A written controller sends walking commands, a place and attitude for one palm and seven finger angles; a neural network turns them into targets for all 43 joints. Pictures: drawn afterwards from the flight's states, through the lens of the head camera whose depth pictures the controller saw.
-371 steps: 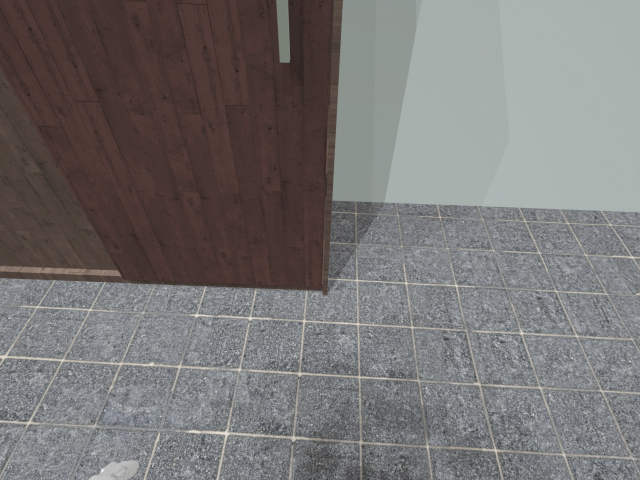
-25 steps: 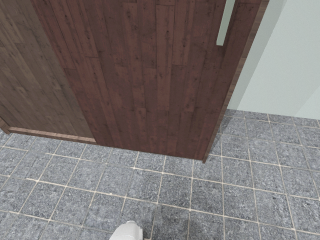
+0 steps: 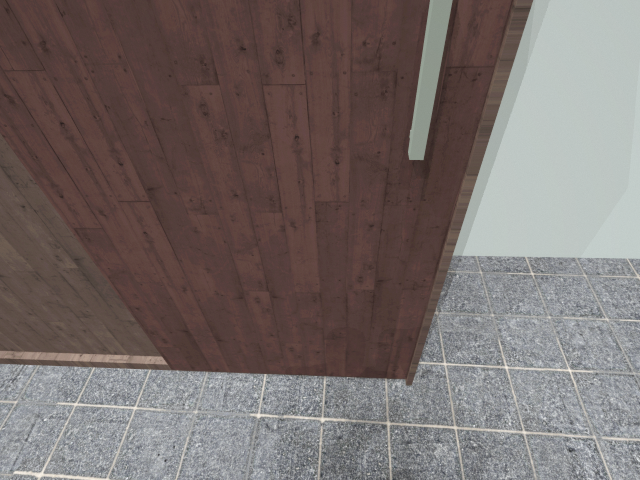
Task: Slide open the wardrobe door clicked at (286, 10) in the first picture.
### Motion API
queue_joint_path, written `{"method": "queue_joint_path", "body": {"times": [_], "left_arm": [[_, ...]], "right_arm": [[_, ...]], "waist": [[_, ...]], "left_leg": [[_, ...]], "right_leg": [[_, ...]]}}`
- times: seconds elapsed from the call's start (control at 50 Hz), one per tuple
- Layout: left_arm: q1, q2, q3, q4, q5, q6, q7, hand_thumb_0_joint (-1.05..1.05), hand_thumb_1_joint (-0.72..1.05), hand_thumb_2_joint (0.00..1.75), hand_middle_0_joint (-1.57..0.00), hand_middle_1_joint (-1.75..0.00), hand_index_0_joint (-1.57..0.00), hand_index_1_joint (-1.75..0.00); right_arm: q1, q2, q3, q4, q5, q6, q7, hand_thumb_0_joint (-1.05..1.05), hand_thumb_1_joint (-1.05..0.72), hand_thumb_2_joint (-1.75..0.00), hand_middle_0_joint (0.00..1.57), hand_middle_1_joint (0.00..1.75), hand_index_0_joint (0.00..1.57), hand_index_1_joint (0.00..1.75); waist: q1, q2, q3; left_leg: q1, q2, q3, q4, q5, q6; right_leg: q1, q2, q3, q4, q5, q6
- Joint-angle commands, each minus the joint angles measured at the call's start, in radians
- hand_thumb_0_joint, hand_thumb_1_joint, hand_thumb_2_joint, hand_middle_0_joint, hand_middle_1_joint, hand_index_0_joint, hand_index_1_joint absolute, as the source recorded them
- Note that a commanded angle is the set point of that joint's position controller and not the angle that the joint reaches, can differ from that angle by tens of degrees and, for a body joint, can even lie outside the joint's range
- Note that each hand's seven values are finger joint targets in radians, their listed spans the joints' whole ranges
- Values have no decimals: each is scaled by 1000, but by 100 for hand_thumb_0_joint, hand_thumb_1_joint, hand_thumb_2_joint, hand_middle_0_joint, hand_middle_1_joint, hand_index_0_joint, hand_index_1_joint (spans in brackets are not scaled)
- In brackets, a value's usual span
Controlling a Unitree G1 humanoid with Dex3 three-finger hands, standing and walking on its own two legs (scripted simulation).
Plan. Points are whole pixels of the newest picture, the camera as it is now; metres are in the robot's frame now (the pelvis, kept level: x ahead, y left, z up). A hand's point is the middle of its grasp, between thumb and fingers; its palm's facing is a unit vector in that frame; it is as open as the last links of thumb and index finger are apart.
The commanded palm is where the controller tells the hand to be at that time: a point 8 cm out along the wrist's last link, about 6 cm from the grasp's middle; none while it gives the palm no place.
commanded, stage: come to a stop and stand still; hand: right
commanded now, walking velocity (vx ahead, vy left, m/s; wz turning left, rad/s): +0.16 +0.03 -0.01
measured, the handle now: (427, 68) +0.54 -0.13 +0.27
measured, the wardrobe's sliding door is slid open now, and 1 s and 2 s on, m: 0.00 0.00 0.00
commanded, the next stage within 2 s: none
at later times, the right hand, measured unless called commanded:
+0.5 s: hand out of the picture +0.07 -0.15 -0.17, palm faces +0.01 +0.97 -0.25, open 7.4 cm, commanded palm none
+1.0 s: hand out of the picture -0.01 -0.09 -0.17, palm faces +0.06 +0.98 -0.18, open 7.3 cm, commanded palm none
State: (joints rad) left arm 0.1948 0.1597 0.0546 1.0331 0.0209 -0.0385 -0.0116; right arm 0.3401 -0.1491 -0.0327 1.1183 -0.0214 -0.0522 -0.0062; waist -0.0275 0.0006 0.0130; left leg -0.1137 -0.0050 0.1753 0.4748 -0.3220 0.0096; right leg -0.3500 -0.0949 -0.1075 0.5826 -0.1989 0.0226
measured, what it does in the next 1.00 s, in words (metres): steps on the spot: left foot, then right foot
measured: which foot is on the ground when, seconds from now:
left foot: down 0.00-0.02, up 0.04-0.46, down 0.48-1.00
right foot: down 0.00-0.50, up 0.52-0.76, down 0.78-1.00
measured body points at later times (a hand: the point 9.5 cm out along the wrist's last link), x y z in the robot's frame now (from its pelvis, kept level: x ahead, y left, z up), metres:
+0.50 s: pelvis +0.02 +0.04 +0.00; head +0.04 +0.05 +0.45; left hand +0.05 +0.27 -0.16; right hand +0.07 -0.20 -0.15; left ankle +0.02 +0.16 -0.73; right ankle +0.07 -0.09 -0.73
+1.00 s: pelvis -0.02 +0.08 +0.01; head -0.02 +0.08 +0.46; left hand -0.02 +0.29 -0.15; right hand -0.01 -0.14 -0.15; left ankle +0.02 +0.16 -0.73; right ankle -0.03 -0.06 -0.73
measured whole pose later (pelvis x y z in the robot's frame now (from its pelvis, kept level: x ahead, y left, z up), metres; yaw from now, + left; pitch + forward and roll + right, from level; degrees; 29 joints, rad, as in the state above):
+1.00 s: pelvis -0.02 +0.08 +0.01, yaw +0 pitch -3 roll +0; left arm 0.29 0.12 0.02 1.15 0.01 0.01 0.03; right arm 0.26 -0.15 -0.01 1.14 -0.01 0.00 -0.02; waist -0.02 0.00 0.03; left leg -0.19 -0.02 0.11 0.40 -0.17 0.06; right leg -0.11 -0.05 -0.04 0.41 -0.25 0.03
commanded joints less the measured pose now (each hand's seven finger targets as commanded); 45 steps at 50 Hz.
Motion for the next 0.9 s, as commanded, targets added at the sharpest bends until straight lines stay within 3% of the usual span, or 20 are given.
{"method": "queue_joint_path", "body": {"times": [0.0,0.02,0.06,0.12,0.18,0.3,0.36,0.4,0.44,0.46,0.48,0.5,0.52,0.62,0.7,0.74,0.78,0.8,0.82,0.88], "left_arm": [[302,205,28,39,11,-19,26,0,90,90,-20,-30,-20,-30],[272,188,19,41,10,-8,34,0,90,90,-20,-30,-20,-30],[140,106,-11,9,3,-9,50,0,90,90,-20,-30,-20,-30],[73,95,-17,-6,-1,-10,62,0,90,90,-20,-30,-20,-30],[69,129,-4,-2,-9,5,69,0,90,90,-20,-30,-20,-30],[56,152,28,-14,2,37,64,0,90,90,-20,-30,-20,-30],[45,150,34,-18,5,43,56,0,90,90,-20,-30,-20,-30],[45,152,39,-16,1,48,49,0,90,90,-20,-30,-20,-30],[68,110,36,-18,-11,49,40,0,90,90,-20,-30,-20,-30],[83,47,23,-28,-19,51,35,0,90,90,-20,-30,-20,-30],[47,24,12,-46,-16,61,30,0,90,90,-20,-30,-20,-30],[32,25,14,-48,-13,71,28,0,90,90,-20,-30,-20,-30],[31,32,14,-44,-6,80,29,0,90,90,-20,-30,-20,-30],[86,29,3,18,-8,71,31,0,90,90,-20,-30,-20,-30],[108,20,-13,39,-10,56,41,0,90,90,-20,-30,-20,-30],[159,32,-18,73,-11,41,46,0,90,90,-20,-30,-20,-30],[142,64,-21,76,-7,28,52,0,90,90,-20,-30,-20,-30],[141,64,-23,78,-7,29,55,0,90,90,-20,-30,-20,-30],[124,50,-25,87,-9,28,53,0,90,90,-20,-30,-20,-30],[119,44,-33,88,-9,33,52,0,90,90,-20,-30,-20,-30]], "right_arm": [[22,-45,-10,-75,11,0,-6,0,-90,-90,20,30,20,30],[-16,-65,-12,-81,1,8,-10,0,-90,-90,20,30,20,30],[-16,-55,-8,-47,1,23,-13,0,-90,-90,20,30,20,30],[54,-12,0,-12,7,49,-21,0,-90,-90,20,30,20,30],[46,-41,-10,-24,5,77,-24,0,-90,-90,20,30,20,30],[-33,-59,-28,-91,-1,103,-26,0,-90,-90,20,30,20,30],[-42,-55,-25,-109,1,88,-26,0,-90,-90,20,30,20,30],[-8,-55,-25,-94,2,79,-27,0,-90,-90,20,30,20,30],[18,-98,-26,-90,-6,63,-31,0,-90,-90,20,30,20,30],[-9,-160,-29,-97,-11,48,-35,0,-90,-90,20,30,20,30],[-46,-197,-31,-110,-6,47,-32,0,-90,-90,20,30,20,30],[-78,-193,-25,-121,-8,51,-30,0,-90,-90,20,30,20,30],[-100,-185,-33,-127,-8,46,-33,0,-90,-90,20,30,20,30],[-105,-130,-18,-107,0,41,-30,0,-90,-90,20,30,20,30],[-69,-127,-18,-78,5,35,-34,0,-90,-90,20,30,20,30],[-82,-112,-11,-70,16,35,-34,0,-90,-90,20,30,20,30],[-66,-83,-5,-63,19,34,-31,0,-90,-90,20,30,20,30],[-70,-90,-6,-58,16,32,-32,0,-90,-90,20,30,20,30],[-76,-99,-6,-42,16,38,-32,0,-90,-90,20,30,20,30],[-58,-98,0,-22,16,42,-29,0,-90,-90,20,30,20,30]], "waist": [[101,-351,-39],[95,-250,-5],[44,-162,65],[9,-56,0],[18,-93,-40],[34,-173,-8],[30,-202,-7],[15,-179,-45],[6,-44,-63],[28,150,-48],[22,232,1],[19,172,6],[21,274,20],[31,159,39],[24,115,14],[37,32,-8],[13,-51,-20],[15,-10,-24],[12,-90,-14],[6,-78,59]], "left_leg": [[-411,20,-19,419,-275,-7],[-414,48,-95,527,-298,3],[-360,109,-155,527,-180,-14],[-231,102,-158,414,-76,-48],[-237,89,-146,397,-60,-57],[-269,72,-138,402,-104,-54],[-215,60,-110,268,-100,-45],[-111,53,-96,104,32,-44],[-7,100,-158,-99,194,-34],[-16,251,-338,-158,278,22],[-133,347,-377,-205,292,97],[-194,348,-355,-222,227,136],[-214,313,-364,-234,160,140],[-152,240,-275,-192,247,129],[-93,236,-292,-153,308,126],[-129,189,-263,-119,268,74],[-74,126,-212,-113,290,20],[-45,125,-218,-124,306,13],[-29,133,-202,-115,296,13],[-28,123,-214,-165,169,11]], "right_leg": [[407,-336,431,-303,224,-182],[328,-344,416,-324,167,-218],[177,-284,317,-324,360,-189],[170,-223,161,-280,635,-163],[221,-230,135,-255,697,-175],[181,-235,141,-242,538,-199],[167,-212,147,-224,441,-186],[137,-185,144,-192,306,-153],[71,-98,102,-95,93,-78],[-1,-8,34,-7,-102,-21],[0,38,26,53,-272,-1],[34,39,58,121,-296,-5],[13,24,79,166,-302,-9],[19,39,76,203,-218,-4],[104,30,76,-43,-153,4],[228,6,119,-197,28,-12],[207,-61,157,-202,157,-35],[194,-54,139,-191,139,-26],[180,-44,136,-217,122,-23],[123,-33,134,-265,-11,-22]]}}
